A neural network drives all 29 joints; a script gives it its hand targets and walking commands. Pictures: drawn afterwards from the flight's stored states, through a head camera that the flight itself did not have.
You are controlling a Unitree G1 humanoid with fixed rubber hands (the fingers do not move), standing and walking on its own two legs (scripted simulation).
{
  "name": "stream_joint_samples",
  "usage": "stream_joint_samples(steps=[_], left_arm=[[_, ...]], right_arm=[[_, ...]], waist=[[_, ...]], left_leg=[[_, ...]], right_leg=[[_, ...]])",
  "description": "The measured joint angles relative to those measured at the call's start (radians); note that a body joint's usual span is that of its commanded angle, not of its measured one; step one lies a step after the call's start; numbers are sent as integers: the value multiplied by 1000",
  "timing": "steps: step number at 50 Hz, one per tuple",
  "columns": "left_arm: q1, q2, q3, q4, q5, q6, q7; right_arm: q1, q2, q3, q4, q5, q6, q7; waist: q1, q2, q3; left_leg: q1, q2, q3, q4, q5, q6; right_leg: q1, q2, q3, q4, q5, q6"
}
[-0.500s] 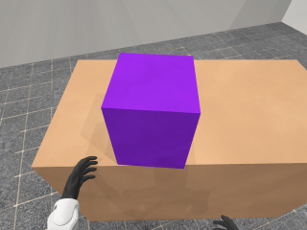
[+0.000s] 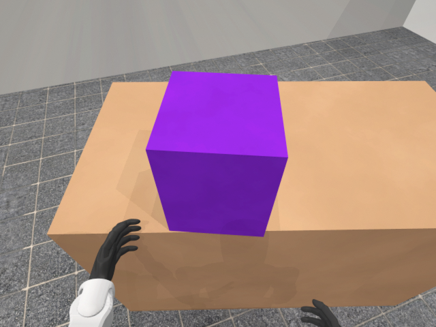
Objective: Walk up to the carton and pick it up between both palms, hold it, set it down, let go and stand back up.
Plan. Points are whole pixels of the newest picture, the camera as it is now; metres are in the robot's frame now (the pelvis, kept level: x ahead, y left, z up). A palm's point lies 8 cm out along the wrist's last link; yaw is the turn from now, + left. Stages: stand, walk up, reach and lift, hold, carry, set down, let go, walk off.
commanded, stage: stand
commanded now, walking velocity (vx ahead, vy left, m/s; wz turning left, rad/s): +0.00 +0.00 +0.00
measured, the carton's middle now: (219, 157) +0.41 +0.01 +0.08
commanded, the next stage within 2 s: none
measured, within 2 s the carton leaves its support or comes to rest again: neither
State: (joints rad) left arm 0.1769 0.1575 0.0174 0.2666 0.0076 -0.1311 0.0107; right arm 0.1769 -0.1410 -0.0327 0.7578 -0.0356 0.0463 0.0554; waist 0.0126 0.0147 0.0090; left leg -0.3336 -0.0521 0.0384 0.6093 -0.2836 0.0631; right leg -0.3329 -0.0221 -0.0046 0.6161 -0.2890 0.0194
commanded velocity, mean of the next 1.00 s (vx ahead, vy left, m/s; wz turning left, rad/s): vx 0.00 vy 0.00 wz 0.00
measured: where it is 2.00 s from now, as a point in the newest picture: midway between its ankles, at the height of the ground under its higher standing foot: outside the picture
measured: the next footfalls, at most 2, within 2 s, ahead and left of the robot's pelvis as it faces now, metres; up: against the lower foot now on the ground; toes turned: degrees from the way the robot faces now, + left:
none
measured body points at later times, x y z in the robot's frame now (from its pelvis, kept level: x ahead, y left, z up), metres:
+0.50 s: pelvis -0.01 +0.01 +0.00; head +0.00 +0.00 +0.45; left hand +0.23 +0.21 +0.00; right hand +0.12 -0.21 -0.13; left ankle +0.02 +0.08 -0.73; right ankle +0.02 -0.13 -0.73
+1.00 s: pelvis +0.00 +0.01 +0.00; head +0.00 +0.02 +0.45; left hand +0.23 +0.21 +0.00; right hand +0.13 -0.19 -0.12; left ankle +0.02 +0.08 -0.73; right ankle +0.02 -0.13 -0.73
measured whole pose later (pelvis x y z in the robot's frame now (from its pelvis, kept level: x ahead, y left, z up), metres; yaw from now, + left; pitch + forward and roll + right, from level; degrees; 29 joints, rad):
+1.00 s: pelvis +0.00 +0.01 +0.00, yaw +0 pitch +0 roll -1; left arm 0.18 0.15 0.00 0.25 0.00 -0.13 0.00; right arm 0.18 -0.14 -0.03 0.74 -0.03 0.05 0.06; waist 0.01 0.01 0.01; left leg -0.34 -0.06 0.04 0.64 -0.30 0.08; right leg -0.33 -0.03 0.00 0.63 -0.29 0.04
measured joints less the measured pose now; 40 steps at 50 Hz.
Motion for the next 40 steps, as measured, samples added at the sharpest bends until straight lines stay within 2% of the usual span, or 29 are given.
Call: stream_joint_samples(steps=[12, 40], left_arm=[[-3, 5, 2, 5, -2, 8, -1], [1, -5, -10, -4, 0, -8, -7]], right_arm=[[9, 0, 0, -3, 0, 3, 3], [11, -3, -4, -9, -1, 4, 4]], waist=[[-10, -2, -4], [-8, -2, -4]], left_leg=[[1, 1, 0, 8, -2, 1], [-13, -5, 5, 17, -3, 13]], right_leg=[[4, 1, 0, 1, 1, 1], [-6, -5, 5, 0, 5, 14]])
